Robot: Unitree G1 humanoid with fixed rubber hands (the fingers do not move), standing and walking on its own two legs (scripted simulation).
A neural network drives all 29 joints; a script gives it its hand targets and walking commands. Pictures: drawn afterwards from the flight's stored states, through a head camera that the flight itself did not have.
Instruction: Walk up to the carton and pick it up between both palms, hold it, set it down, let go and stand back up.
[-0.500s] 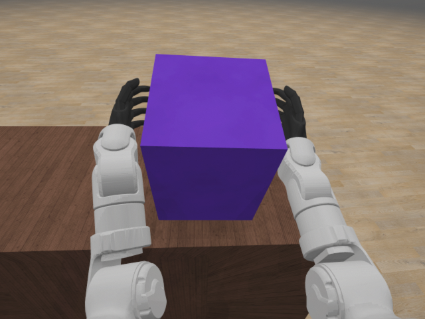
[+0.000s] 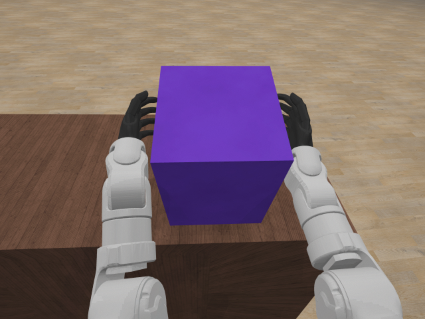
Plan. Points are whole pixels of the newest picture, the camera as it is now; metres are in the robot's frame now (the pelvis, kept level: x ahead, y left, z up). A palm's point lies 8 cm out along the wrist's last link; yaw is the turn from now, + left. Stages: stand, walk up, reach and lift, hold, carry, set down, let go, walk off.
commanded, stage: set down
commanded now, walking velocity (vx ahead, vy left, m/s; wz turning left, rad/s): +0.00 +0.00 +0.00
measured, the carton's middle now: (215, 152) +0.41 +0.00 +0.13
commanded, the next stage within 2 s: none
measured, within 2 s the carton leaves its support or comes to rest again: neither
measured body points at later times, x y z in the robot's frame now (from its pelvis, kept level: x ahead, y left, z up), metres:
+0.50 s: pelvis +0.00 -0.01 +0.00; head -0.02 +0.02 +0.45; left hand +0.42 +0.13 +0.17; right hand +0.40 -0.16 +0.18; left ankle +0.00 +0.11 -0.75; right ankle +0.00 -0.10 -0.75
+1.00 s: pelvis +0.01 +0.00 +0.00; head +0.00 +0.03 +0.45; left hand +0.44 +0.13 +0.14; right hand +0.42 -0.16 +0.15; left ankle +0.00 +0.11 -0.75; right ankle +0.00 -0.10 -0.75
